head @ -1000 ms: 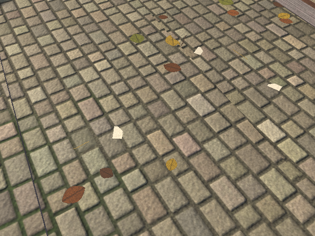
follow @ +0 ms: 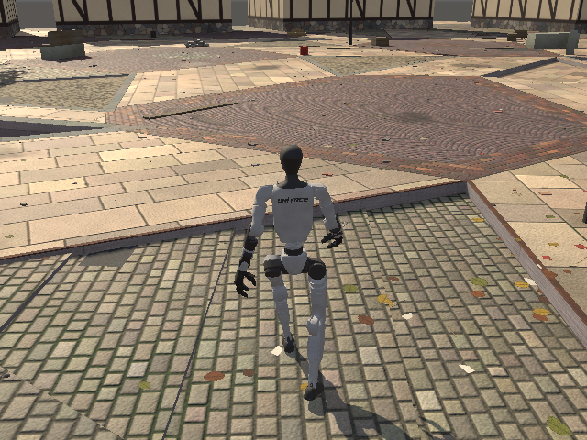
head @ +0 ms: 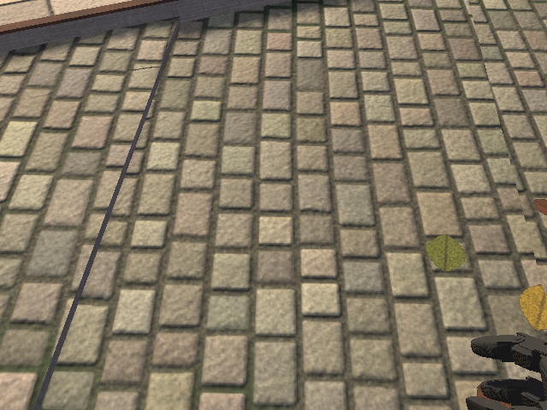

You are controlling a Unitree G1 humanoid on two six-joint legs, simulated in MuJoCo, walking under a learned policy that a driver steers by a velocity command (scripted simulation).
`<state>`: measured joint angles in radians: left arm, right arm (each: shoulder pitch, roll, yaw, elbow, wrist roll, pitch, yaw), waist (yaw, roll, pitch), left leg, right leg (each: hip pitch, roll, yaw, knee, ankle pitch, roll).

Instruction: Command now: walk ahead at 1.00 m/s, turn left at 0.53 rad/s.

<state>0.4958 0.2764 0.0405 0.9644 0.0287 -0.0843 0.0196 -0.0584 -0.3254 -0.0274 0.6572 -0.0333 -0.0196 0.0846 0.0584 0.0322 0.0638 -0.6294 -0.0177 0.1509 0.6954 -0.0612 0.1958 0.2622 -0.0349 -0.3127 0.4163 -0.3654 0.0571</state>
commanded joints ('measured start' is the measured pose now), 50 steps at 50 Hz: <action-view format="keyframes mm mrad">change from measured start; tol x64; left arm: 1 -185 195 38 -125 6 2 -2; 50 -266 150 38 -256 2 39 -50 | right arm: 1 576 -187 -89 169 5 16 -53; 50 347 -64 -32 13 -24 -56 -107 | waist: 1 -327 60 -219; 50 -120 2 -137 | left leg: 1 903 8 -218 -104 -123 67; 3 1123 359 -862 -344 -303 199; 22 743 219 101 -88 1295 -199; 25 -59 -79 -30 1013 -444 -204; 50 686 340 -568 -442 -431 -95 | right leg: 1 -604 -48 78 864 471 -95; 22 -461 153 114 281 335 -251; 26 102 -189 1085 -53 -41 -586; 33 -660 15 723 -299 162 -403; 43 -337 31 711 80 956 -216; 46 -866 204 540 904 -166 -175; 50 -996 7 405 932 94 -165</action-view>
